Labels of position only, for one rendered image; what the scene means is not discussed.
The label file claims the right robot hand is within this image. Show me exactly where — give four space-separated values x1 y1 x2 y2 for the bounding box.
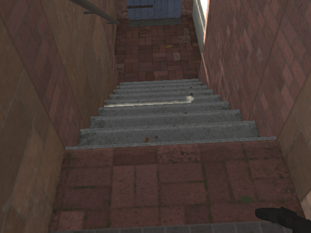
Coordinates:
255 207 311 233

